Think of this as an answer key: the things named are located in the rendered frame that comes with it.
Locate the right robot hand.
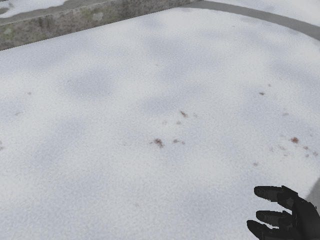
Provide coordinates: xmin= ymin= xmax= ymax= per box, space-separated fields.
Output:
xmin=247 ymin=185 xmax=320 ymax=240

